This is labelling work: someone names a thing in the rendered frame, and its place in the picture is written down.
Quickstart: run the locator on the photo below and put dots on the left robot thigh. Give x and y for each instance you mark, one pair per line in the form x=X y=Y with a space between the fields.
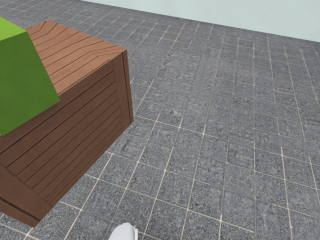
x=124 y=232

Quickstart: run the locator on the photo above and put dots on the pedestal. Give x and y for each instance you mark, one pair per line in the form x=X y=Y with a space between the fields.
x=42 y=159

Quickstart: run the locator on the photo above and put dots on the carton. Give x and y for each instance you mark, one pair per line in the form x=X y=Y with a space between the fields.
x=26 y=89

